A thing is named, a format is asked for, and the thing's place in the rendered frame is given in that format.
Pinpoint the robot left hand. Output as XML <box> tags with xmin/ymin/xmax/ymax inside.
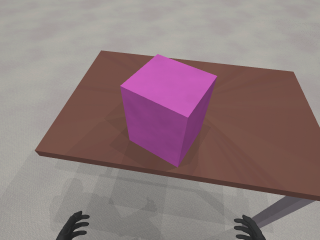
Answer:
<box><xmin>56</xmin><ymin>211</ymin><xmax>90</xmax><ymax>240</ymax></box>

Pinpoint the robot right hand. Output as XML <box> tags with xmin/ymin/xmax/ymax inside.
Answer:
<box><xmin>234</xmin><ymin>214</ymin><xmax>266</xmax><ymax>240</ymax></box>

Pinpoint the carton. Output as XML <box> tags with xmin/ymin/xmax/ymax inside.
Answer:
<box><xmin>120</xmin><ymin>54</ymin><xmax>217</xmax><ymax>168</ymax></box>

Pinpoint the table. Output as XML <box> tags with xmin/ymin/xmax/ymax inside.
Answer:
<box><xmin>35</xmin><ymin>50</ymin><xmax>320</xmax><ymax>232</ymax></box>

